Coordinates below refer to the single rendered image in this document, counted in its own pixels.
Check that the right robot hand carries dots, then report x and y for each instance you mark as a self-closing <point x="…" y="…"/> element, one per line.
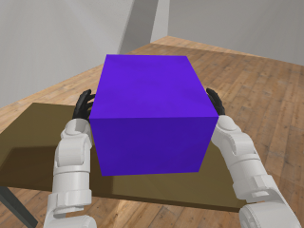
<point x="216" y="101"/>

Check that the table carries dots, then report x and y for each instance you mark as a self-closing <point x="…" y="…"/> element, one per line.
<point x="27" y="155"/>

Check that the left robot forearm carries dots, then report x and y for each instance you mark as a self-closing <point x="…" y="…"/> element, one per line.
<point x="70" y="187"/>

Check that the carton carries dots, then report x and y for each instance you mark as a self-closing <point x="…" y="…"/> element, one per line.
<point x="150" y="115"/>

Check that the left robot upper arm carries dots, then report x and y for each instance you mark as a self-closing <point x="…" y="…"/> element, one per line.
<point x="73" y="222"/>

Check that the right robot forearm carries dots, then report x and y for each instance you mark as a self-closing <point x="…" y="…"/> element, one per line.
<point x="251" y="181"/>

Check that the right robot upper arm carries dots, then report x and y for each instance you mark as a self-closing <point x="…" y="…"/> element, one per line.
<point x="267" y="214"/>

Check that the left robot hand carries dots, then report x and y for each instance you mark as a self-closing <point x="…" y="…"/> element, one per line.
<point x="81" y="110"/>

